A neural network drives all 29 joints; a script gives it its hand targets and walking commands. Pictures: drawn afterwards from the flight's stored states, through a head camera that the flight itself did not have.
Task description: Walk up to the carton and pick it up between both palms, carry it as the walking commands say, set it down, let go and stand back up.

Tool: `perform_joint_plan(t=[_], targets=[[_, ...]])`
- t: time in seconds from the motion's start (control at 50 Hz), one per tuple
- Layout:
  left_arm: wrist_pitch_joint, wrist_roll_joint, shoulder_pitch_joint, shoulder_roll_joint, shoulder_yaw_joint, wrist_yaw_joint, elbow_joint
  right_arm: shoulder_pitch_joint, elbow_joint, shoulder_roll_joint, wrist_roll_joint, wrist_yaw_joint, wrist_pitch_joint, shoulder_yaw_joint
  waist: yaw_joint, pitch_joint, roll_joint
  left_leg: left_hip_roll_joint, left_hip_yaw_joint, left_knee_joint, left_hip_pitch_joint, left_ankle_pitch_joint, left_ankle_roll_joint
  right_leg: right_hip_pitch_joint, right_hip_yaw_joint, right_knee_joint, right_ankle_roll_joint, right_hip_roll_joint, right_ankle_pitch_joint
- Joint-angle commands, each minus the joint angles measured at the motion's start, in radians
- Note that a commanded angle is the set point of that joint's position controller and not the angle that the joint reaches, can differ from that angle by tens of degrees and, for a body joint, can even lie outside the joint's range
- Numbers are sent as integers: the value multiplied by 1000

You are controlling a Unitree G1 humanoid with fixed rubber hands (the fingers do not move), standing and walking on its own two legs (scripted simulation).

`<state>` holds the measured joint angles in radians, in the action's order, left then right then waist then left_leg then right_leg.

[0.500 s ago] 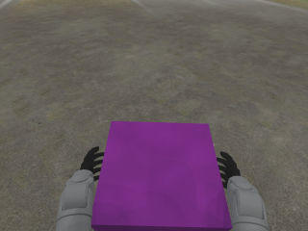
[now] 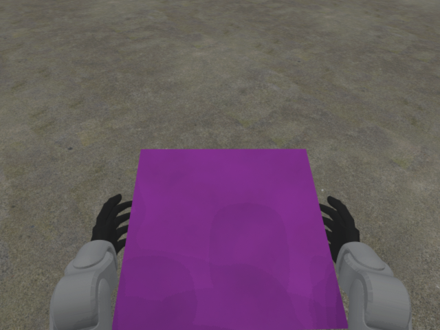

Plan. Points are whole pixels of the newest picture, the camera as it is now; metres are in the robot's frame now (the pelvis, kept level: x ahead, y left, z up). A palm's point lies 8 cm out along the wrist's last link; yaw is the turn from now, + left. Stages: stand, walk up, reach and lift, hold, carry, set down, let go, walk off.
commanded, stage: carry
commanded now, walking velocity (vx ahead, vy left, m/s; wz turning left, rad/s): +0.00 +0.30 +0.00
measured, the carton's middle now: (223, 245) +0.29 +0.01 +0.02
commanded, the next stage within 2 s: none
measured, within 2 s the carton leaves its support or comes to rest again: neither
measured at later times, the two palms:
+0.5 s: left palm out of the picture +0.18 +0.34 +0.08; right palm (255, 297) +0.18 -0.03 +0.10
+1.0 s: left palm out of the picture +0.14 +0.51 +0.09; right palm (119, 326) +0.14 +0.14 +0.10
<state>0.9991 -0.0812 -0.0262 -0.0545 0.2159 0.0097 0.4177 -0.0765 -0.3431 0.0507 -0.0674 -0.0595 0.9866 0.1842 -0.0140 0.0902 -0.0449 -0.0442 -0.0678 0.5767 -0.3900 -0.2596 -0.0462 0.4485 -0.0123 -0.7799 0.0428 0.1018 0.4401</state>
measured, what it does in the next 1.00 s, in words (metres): steps to the left: right foot, then left foot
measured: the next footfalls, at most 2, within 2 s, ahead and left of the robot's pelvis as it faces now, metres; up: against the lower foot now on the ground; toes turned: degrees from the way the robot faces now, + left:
right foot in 0.12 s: +0.03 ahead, -0.09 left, +0.00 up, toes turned -9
left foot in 0.38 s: +0.03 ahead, +0.27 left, +0.00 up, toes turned +6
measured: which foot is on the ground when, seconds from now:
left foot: down 0.00-0.14, up 0.16-0.36, down 0.38-0.64, up 0.66-0.94, down 0.96-1.00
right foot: up 0.00-0.10, down 0.12-0.40, up 0.42-0.62, down 0.64-0.96, up 0.98-1.00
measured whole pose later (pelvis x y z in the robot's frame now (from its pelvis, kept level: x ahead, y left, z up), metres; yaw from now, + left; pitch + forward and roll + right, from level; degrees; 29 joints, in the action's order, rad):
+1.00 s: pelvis -0.09 +0.33 +0.00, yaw -1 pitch +4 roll +2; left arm 1.18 -0.05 0.06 -0.07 0.20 0.02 0.60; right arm 0.03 -0.56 0.06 -0.03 -0.04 1.16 0.19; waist -0.01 0.11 -0.06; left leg 0.05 -0.08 0.54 -0.40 -0.18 0.04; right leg 0.46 0.05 -0.67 0.09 0.26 0.34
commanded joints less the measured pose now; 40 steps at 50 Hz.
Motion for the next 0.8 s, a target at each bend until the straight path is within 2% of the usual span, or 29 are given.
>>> perform_joint_plan(t=[0.0, 0.04, 0.08, 0.1, 0.12, 0.14, 0.16, 0.18, 0.2, 0.24, 0.3, 0.34, 0.36, 0.38, 0.4, 0.42, 0.44, 0.48, 0.52, 0.56, 0.58, 0.6, 0.62, 0.64, 0.66, 0.68, 0.7, 0.74, 0.78], targets=[[83, 373, -425, -790, -894, 115, 226, -351, -278, 758, 306, -59, 76, -826, 4, 290, 202, 295, 213, -59, 268, 795, -193, 93, 109, -188, -30, -47, 157], [115, 392, -394, -788, -893, 108, 256, -315, -332, 750, 300, -37, 110, -820, 13, 277, 198, 253, 144, -40, 203, 723, -164, 31, 128, -52, -45, -42, 52], [139, 396, -381, -771, -891, 99, 282, -283, -358, 726, 297, -18, 139, -814, 23, 276, 161, 202, 85, 13, 117, 564, -112, -123, 147, 212, -53, -34, -148], [148, 391, -358, -759, -883, 94, 290, -276, -365, 709, 298, -11, 152, -811, 32, 277, 100, 172, 69, 80, -6, 407, -73, -255, 68, 293, -68, 40, -241], [155, 383, -332, -732, -869, 84, 295, -269, -369, 679, 294, -3, 166, -797, 36, 275, -94, 109, 38, 209, -203, 20, -18, -396, -194, 358, -121, 262, -503], [165, 368, -277, -696, -842, 71, 270, -278, -377, 649, 300, -2, 187, -815, 38, 255, -353, 59, 18, 431, -287, -305, 19, -371, -490, 430, -288, 522, -713], [168, 375, -316, -692, -851, 64, 295, -285, -352, 667, 305, -3, 190, -812, 23, 221, -231, 119, 151, 571, -303, -278, 26, -315, -462, 434, -310, 504, -682], [167, 371, -334, -694, -859, 60, 316, -314, -363, 681, 323, -10, 192, -816, 22, 186, -139, 133, 183, 578, -286, -218, 39, -252, -376, 441, -275, 444, -515], [168, 372, -355, -710, -864, 57, 325, -327, -362, 697, 329, -15, 191, -814, 18, 157, -90, 145, 173, 527, -269, -150, 54, -202, -268, 443, -223, 383, -410], [168, 372, -384, -720, -872, 53, 359, -318, -370, 724, 331, -15, 187, -818, 10, 150, -141, 121, 97, 332, -187, -136, 71, -154, -99, 413, -146, 287, -432], [179, 343, -312, -678, -850, 34, 347, -265, -351, 691, 316, 0, 196, -798, 21, 186, -207, 68, -16, 99, -67, -164, 76, -170, -21, 377, -137, 262, -508], [191, 326, -280, -656, -839, 25, 338, -222, -326, 677, 313, 3, 206, -787, 14, 232, -171, 31, -90, -95, 78, -65, 64, -161, 31, 288, -93, 212, -451], [199, 313, -266, -645, -830, 22, 331, -208, -316, 670, 311, 1, 210, -784, 16, 246, -82, 55, -67, -180, 180, -38, 54, -104, 76, 196, -59, 170, -374], [206, 303, -259, -636, -827, 19, 323, -207, -309, 663, 307, 1, 215, -778, 18, 224, 79, 192, 89, -256, 225, 26, 24, 10, 142, 81, -14, 88, -192], [211, 311, -292, -633, -837, 23, 334, -201, -309, 642, 294, 3, 216, -750, 7, 188, 329, 361, 286, -269, 186, 180, -72, 163, 241, -88, 22, -30, 106], [213, 333, -324, -664, -851, 32, 322, -214, -328, 656, 298, 3, 213, -741, 1, 187, 342, 358, 271, -238, 163, 310, -136, 163, 175, -302, -6, -38, 225], [209, 349, -346, -699, -859, 44, 311, -228, -335, 665, 289, 1, 207, -735, 2, 175, 303, 345, 234, -230, 104, 299, -158, 161, 134, -406, -20, -34, 207], [192, 366, -365, -758, -877, 58, 327, -249, -370, 706, 292, -7, 193, -756, 11, 186, 251, 287, 100, -208, 65, 195, -140, 128, 132, -385, -28, -25, 84], [182, 369, -353, -756, -882, 58, 334, -219, -371, 718, 291, -7, 186, -766, 14, 214, 233, 238, 47, -165, 102, 233, -119, 68, 157, -176, -30, -36, 64], [180, 367, -340, -728, -879, 57, 345, -200, -379, 704, 293, -5, 188, -784, 10, 228, 244, 245, 80, -149, 109, 219, -127, -24, 178, 46, -52, -57, 62], [183, 361, -326, -715, -870, 57, 342, -187, -379, 692, 294, -2, 191, -790, 17, 232, 226, 242, 83, -133, 91, 171, -119, -93, 184, 199, -63, -54, -16], [186, 352, -310, -703, -858, 58, 336, -185, -377, 678, 297, 2, 196, -793, 26, 232, 162, 222, 64, -79, 12, 97, -82, -215, 138, 374, -67, -2, -134], [189, 346, -281, -685, -836, 59, 324, -212, -381, 661, 300, 6, 201, -791, 37, 212, -13, 175, 36, 56, -193, -21, -25, -381, -73, 444, -80, 171, -146], [190, 332, -239, -657, -811, 55, 285, -230, -401, 613, 293, 7, 212, -801, 37, 185, -315, 86, -34, 304, -384, -287, 43, -389, -508, 537, -237, 532, -304], [190, 338, -246, -667, -810, 55, 288, -250, -383, 638, 298, 2, 210, -806, 30, 138, -204, 114, 99, 499, -399, -276, 43, -308, -482, 542, -295, 531, -390], [185, 332, -253, -675, -805, 59, 291, -282, -382, 666, 319, -7, 207, -818, 31, 123, -108, 120, 169, 586, -358, -206, 50, -248, -383, 529, -266, 461, -298], [178, 338, -282, -691, -816, 64, 302, -301, -371, 690, 322, -14, 201, -821, 28, 105, -46, 122, 186, 624, -327, -112, 62, -188, -252, 525, -211, 389, -201], [164, 348, -318, -714, -829, 70, 325, -314, -379, 727, 328, -21, 186, -833, 19, 95, -100, 105, 123, 536, -288, -30, 98, -168, -65, 486, -128, 270, -259], [162, 348, -304, -708, -819, 69, 318, -306, -384, 724, 317, -8, 183, -821, 21, 134, -160, 89, 64, 440, -238, -73, 108, -197, -20, 450, -119, 255, -380]])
